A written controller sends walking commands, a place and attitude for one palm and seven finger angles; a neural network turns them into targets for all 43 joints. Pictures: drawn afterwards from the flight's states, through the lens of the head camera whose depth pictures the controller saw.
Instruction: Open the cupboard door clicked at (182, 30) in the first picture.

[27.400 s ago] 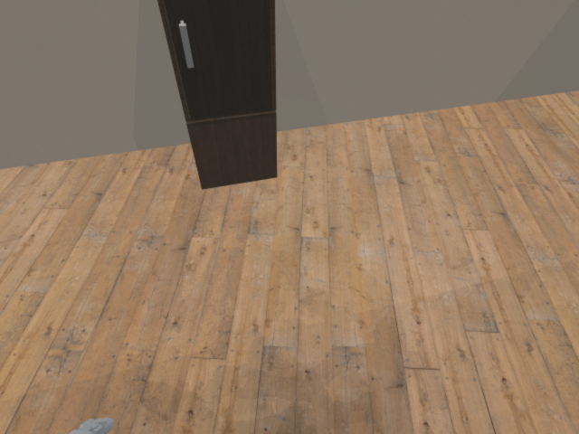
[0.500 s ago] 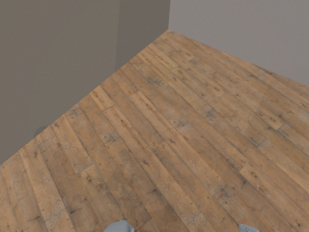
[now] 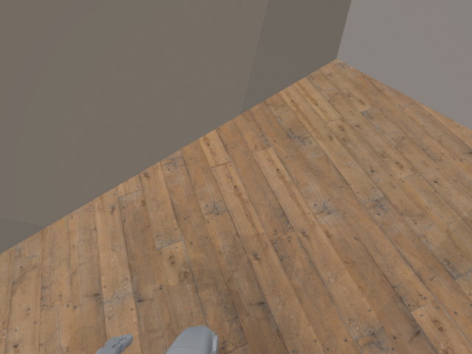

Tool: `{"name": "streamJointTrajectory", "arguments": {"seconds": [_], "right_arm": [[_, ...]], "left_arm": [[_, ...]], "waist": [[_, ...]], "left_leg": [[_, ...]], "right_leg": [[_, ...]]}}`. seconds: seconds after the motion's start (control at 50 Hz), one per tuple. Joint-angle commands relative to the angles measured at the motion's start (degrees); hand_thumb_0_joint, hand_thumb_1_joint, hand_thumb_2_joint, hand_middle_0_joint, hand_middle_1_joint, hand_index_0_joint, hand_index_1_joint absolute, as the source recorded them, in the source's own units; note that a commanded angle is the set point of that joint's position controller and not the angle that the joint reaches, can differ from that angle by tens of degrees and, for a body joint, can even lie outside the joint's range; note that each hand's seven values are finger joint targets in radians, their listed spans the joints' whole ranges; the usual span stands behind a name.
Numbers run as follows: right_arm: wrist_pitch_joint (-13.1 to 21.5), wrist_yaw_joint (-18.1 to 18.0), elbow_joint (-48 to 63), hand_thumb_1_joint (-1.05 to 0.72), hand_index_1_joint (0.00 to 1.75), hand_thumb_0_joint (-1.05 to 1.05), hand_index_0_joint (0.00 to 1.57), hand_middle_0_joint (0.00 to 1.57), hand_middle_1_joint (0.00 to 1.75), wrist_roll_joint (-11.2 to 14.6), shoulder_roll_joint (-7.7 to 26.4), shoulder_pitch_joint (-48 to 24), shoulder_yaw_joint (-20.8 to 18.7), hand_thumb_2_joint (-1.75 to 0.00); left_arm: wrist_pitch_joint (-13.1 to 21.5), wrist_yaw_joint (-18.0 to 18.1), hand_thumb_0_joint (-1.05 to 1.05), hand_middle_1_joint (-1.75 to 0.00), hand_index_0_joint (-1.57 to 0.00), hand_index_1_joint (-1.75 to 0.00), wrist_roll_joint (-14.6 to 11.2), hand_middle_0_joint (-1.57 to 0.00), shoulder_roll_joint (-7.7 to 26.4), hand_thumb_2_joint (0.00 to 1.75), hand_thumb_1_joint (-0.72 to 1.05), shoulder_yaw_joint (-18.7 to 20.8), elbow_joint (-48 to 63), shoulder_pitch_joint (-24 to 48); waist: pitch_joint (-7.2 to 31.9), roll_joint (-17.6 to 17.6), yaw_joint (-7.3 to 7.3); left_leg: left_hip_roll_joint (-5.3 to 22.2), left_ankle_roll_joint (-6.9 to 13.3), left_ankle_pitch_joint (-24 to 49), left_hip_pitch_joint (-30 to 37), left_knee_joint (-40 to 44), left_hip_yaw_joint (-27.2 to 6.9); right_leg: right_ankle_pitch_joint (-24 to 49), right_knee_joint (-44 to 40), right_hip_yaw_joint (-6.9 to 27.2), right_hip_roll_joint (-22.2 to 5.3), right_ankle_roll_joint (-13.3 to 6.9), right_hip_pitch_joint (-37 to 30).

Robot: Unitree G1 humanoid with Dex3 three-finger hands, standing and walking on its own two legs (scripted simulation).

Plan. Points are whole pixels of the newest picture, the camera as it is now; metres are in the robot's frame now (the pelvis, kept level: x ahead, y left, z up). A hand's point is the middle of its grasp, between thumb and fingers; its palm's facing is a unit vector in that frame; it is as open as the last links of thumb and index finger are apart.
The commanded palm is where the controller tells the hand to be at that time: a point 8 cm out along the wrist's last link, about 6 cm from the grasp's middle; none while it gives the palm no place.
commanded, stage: turn to face it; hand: left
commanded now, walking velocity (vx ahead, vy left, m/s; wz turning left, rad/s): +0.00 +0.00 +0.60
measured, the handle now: out of the picture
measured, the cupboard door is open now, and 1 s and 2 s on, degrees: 46 46 46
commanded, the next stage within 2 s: none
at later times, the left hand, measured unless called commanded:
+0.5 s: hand out of the picture +0.05 +0.23 -0.15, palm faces +0.32 -0.91 -0.27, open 7.4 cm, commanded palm none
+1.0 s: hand out of the picture -0.06 +0.17 -0.19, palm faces +0.63 -0.74 -0.22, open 7.4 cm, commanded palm none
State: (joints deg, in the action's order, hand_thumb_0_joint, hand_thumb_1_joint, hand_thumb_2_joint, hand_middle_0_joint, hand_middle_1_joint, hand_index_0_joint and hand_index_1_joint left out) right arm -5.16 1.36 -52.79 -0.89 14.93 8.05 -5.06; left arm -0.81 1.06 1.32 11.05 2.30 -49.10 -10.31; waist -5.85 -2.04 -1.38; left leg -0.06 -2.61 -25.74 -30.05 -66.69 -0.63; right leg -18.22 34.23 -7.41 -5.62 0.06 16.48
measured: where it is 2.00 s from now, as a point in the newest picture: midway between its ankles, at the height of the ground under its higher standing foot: outside the picture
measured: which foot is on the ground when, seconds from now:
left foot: up 0.00-0.20, down 0.22-0.56, up 0.58-0.90, down 0.92-1.00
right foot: down 0.00-0.22, up 0.24-0.56, down 0.58-0.92, up 0.94-1.00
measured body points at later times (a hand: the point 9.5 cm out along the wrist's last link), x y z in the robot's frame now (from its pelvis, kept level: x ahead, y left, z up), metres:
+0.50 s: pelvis +0.02 -0.01 +0.00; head +0.08 +0.01 +0.45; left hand +0.04 +0.28 -0.13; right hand +0.17 -0.23 -0.14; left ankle -0.01 +0.11 -0.73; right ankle +0.06 -0.15 -0.69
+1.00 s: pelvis +0.03 -0.02 -0.01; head +0.07 +0.04 +0.43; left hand -0.09 +0.21 -0.17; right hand +0.29 -0.15 -0.13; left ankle -0.03 +0.06 -0.73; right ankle +0.07 -0.16 -0.69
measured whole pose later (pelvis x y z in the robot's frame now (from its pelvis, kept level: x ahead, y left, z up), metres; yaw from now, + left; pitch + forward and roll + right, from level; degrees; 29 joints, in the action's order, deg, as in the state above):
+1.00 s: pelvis +0.03 -0.02 -0.01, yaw +39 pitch +2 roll +0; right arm -1.9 1.2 -50.9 -0.9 12.7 5.4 -3.2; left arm -3.1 0.8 0.9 14.1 3.9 -52.7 -11.6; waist -7.0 3.8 0.3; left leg -0.3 2.7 -19.2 -19.5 -37.0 4.0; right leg -31.4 56.5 -7.5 -8.3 3.8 22.4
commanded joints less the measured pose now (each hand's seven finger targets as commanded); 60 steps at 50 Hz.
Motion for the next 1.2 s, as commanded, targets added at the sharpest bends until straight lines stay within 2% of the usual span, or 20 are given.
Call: {"name": "streamJointTrajectory", "arguments": {"seconds": [0.0, 0.08, 0.16, 0.2, 0.24, 0.32, 0.44, 0.5, 0.52, 0.54, 0.56, 0.6, 0.66, 0.8, 0.86, 0.88, 0.9, 0.92, 1.02, 1.18], "right_arm": [[1.69, 0.56, 4.89, -0.90, 0.30, 0.00, 0.20, 0.20, 0.30, 0.16, 1.90, -2.76, -0.15, -0.90], [2.66, 0.60, 5.75, -0.90, 0.30, 0.00, 0.20, 0.20, 0.30, 0.45, 0.61, -5.29, 0.62, -0.90], [3.64, 0.25, 3.93, -0.90, 0.30, 0.00, 0.20, 0.20, 0.30, 0.14, 4.37, 3.07, -0.36, -0.90], [3.59, -0.60, 2.87, -0.90, 0.30, 0.00, 0.20, 0.20, 0.30, -0.52, 14.77, 10.25, -2.88, -0.90], [3.83, -2.14, 2.00, -0.90, 0.30, 0.00, 0.20, 0.20, 0.30, -0.67, 12.39, 10.14, -2.34, -0.90], [4.61, -2.41, 3.68, -0.90, 0.30, 0.00, 0.20, 0.20, 0.30, -0.52, 9.18, 3.17, -1.09, -0.90], [3.77, -1.88, 3.89, -0.90, 0.30, 0.00, 0.20, 0.20, 0.30, -0.82, 10.16, 1.66, -1.75, -0.90], [3.24, -1.77, 4.89, -0.90, 0.30, 0.00, 0.20, 0.20, 0.30, -0.36, 9.83, -1.40, -2.06, -0.90], [3.21, -1.56, 5.55, -0.90, 0.30, 0.00, 0.20, 0.20, 0.30, 0.09, 8.17, -1.85, -1.88, -0.90], [3.24, -1.14, 6.70, -0.90, 0.30, 0.00, 0.20, 0.20, 0.30, 0.54, 3.89, -0.80, -1.31, -0.90], [3.17, -0.92, 7.54, -0.90, 0.30, 0.00, 0.20, 0.20, 0.30, 0.14, 4.65, -2.00, -1.30, -0.90], [1.97, -0.75, 5.82, -0.90, 0.30, 0.00, 0.20, 0.20, 0.30, -0.08, 4.98, -2.34, -1.54, -0.90], [1.56, 0.21, 4.38, -0.90, 0.30, 0.00, 0.20, 0.20, 0.30, 0.00, 3.20, -1.51, -0.60, -0.90], [2.52, 0.57, 5.32, -0.90, 0.30, 0.00, 0.20, 0.20, 0.30, 0.46, 1.22, -5.66, 0.55, -0.90], [3.29, 0.26, 4.79, -0.90, 0.30, 0.00, 0.20, 0.20, 0.30, 0.22, 3.00, -1.37, 0.27, -0.90], [3.73, 0.29, 4.00, -0.90, 0.30, 0.00, 0.20, 0.20, 0.30, -0.03, 5.57, 2.51, -0.49, -0.90], [4.22, -0.16, 3.39, -0.90, 0.30, 0.00, 0.20, 0.20, 0.30, -0.69, 12.84, 7.22, -2.41, -0.90], [3.45, -0.63, 2.08, -0.90, 0.30, 0.00, 0.20, 0.20, 0.30, -0.36, 15.45, 11.07, -2.76, -0.90], [4.47, -2.47, 3.95, -0.90, 0.30, 0.00, 0.20, 0.20, 0.30, -0.38, 9.20, 2.88, -0.93, -0.90], [4.02, -1.86, 3.43, -0.90, 0.30, 0.00, 0.20, 0.20, 0.30, -0.73, 9.95, 2.64, -1.52, -0.90]], "left_arm": [[1.40, 1.03, 0.00, -0.30, -0.20, -0.30, 0.35, -0.20, 10.58, 0.90, 0.90, 2.91, 3.42, -0.99], [1.44, 0.79, 0.00, -0.30, -0.20, -0.30, 0.58, -0.20, 12.59, 0.90, 0.90, 3.80, 0.98, -5.65], [1.09, 0.19, 0.00, -0.30, -0.20, -0.30, -0.48, -0.20, 12.54, 0.90, 0.90, 4.39, 1.34, -3.28], [0.23, -0.15, 0.00, -0.30, -0.20, -0.30, -0.65, -0.20, 6.51, 0.90, 0.90, 2.36, 5.86, 1.48], [-0.55, 0.35, 0.00, -0.30, -0.20, -0.30, -0.29, -0.20, 6.69, 0.90, 0.90, 2.69, 4.98, 5.85], [-0.68, -0.54, 0.00, -0.30, -0.20, -0.30, -0.50, -0.20, 6.87, 0.90, 0.90, 2.88, 1.84, 2.12], [-0.58, -0.52, 0.00, -0.30, -0.20, -0.30, -0.81, -0.20, 6.44, 0.90, 0.90, 2.54, 2.68, 2.30], [0.30, -0.36, 0.00, -0.30, -0.20, -0.30, -0.91, -0.20, 7.34, 0.90, 0.90, 2.86, 1.73, -3.18], [0.93, -0.03, 0.00, -0.30, -0.20, -0.30, -0.61, -0.20, 9.76, 0.90, 0.90, 3.47, 1.30, -6.02], [1.46, 0.68, 0.00, -0.30, -0.20, -0.30, 0.47, -0.20, 15.40, 0.90, 0.90, 4.61, 1.08, -7.73], [1.20, 0.73, 0.00, -0.30, -0.20, -0.30, 0.32, -0.20, 16.92, 0.90, 0.90, 4.08, 1.64, -6.85], [1.03, 1.24, 0.00, -0.30, -0.20, -0.30, -0.06, -0.20, 12.41, 0.90, 0.90, 3.28, 2.75, -1.35], [1.32, 1.04, 0.00, -0.30, -0.20, -0.30, -0.01, -0.20, 9.69, 0.90, 0.90, 2.38, 3.67, 1.05], [1.30, 0.79, 0.00, -0.30, -0.20, -0.30, 0.42, -0.20, 12.97, 0.90, 0.90, 3.88, 1.10, -5.03], [1.24, 0.37, 0.00, -0.30, -0.20, -0.30, -0.13, -0.20, 13.35, 0.90, 0.90, 4.42, 0.77, -4.40], [1.12, 0.12, 0.00, -0.30, -0.20, -0.30, -0.50, -0.20, 12.47, 0.90, 0.90, 4.28, 1.05, -3.47], [0.80, -0.40, 0.00, -0.30, -0.20, -0.30, -0.99, -0.20, 8.44, 0.90, 0.90, 3.52, 3.54, -2.62], [0.06, -0.03, 0.00, -0.30, -0.20, -0.30, -0.40, -0.20, 7.71, 0.90, 0.90, 2.40, 5.74, 1.68], [-0.77, -0.45, 0.00, -0.30, -0.20, -0.30, -0.32, -0.20, 7.71, 0.90, 0.90, 3.00, 1.68, 1.74], [-0.68, -0.50, 0.00, -0.30, -0.20, -0.30, -0.63, -0.20, 6.99, 0.90, 0.90, 2.50, 3.13, 3.57]], "waist": [[6.82, 13.09, 1.58], [9.00, 14.07, 4.54], [12.54, 7.82, -0.45], [12.52, -16.60, -4.69], [11.47, -11.88, -4.12], [10.02, -6.05, 0.10], [8.62, -7.47, 0.28], [9.66, -7.08, 2.94], [10.26, -1.15, 4.51], [10.79, 16.27, 5.02], [9.15, 18.62, 5.28], [5.59, 16.99, 2.43], [5.74, 15.08, 0.63], [8.17, 14.04, 4.07], [10.77, 11.78, 1.53], [13.11, 5.58, -0.96], [15.15, -13.37, -3.66], [14.00, -13.77, -5.16], [10.30, -6.09, -0.22], [8.79, -6.55, -0.09]], "left_leg": [[1.98, -1.27, -0.04, 0.22, 7.89, 3.56], [0.78, -0.52, -1.90, 3.84, 22.07, 6.65], [1.79, 1.76, 15.60, 21.52, 41.87, 5.63], [25.56, 15.88, 50.90, 32.05, 45.23, -23.42], [21.27, 15.54, 45.36, 27.92, 44.36, -19.97], [13.90, 11.54, 42.18, 23.96, 44.31, -10.39], [11.94, 11.06, 33.96, 18.55, 44.01, -13.70], [9.39, 8.73, 29.22, 12.09, 39.59, -14.74], [6.01, 5.88, 20.18, 6.04, 34.79, -12.59], [-2.62, 1.15, 0.53, -5.43, 21.10, -3.13], [-3.02, 0.64, -11.61, -5.03, 6.22, -1.79], [0.79, 0.36, -5.16, -4.70, -6.00, -3.31], [1.83, -1.08, 0.50, -2.38, -1.46, 0.52], [0.56, -0.38, -1.00, 4.16, 22.47, 6.69], [-0.41, 0.93, 8.51, 14.43, 36.32, 7.82], [2.78, 2.45, 19.25, 24.88, 42.73, 3.89], [19.53, 10.81, 43.22, 35.95, 43.36, -18.47], [25.87, 16.80, 51.95, 33.31, 43.77, -22.23], [14.34, 11.70, 44.19, 25.10, 44.62, -10.69], [12.17, 11.48, 35.25, 20.79, 44.54, -13.50]], "right_leg": [[26.23, -12.45, 3.71, -13.32, -5.51, -8.75], [35.29, -8.29, 3.06, -15.51, -6.34, -15.23], [27.62, 4.26, -2.51, -14.11, -0.89, -6.45], [-21.73, 26.30, -0.73, -2.17, 5.03, 18.70], [-15.13, 33.93, 6.75, -1.99, 4.56, 21.13], [-6.05, 29.83, 6.95, -0.47, 4.98, 16.17], [-6.64, 11.85, 4.59, 3.59, 4.44, 6.36], [2.22, -3.10, 3.39, 5.10, 3.74, -5.86], [6.51, -11.47, 6.57, 1.05, 2.96, -13.89], [10.68, -17.25, 23.52, -15.23, -2.44, -20.53], [17.41, -17.83, 26.72, -23.86, -8.40, -13.12], [17.27, -16.36, 20.27, -18.23, -8.99, -6.73], [26.57, -13.49, 6.70, -12.67, -5.99, -7.51], [36.19, -8.31, 2.14, -15.37, -6.26, -15.37], [35.22, -0.59, -1.37, -14.78, -3.00, -12.44], [28.78, 8.40, -3.26, -13.29, -0.28, -5.04], [-7.06, 22.19, -4.94, -4.43, 4.44, 13.28], [-21.63, 29.24, 1.64, -2.08, 4.32, 17.90], [-5.86, 34.05, 7.62, -1.20, 5.01, 17.29], [-6.63, 15.47, 5.75, 2.39, 5.02, 9.37]]}}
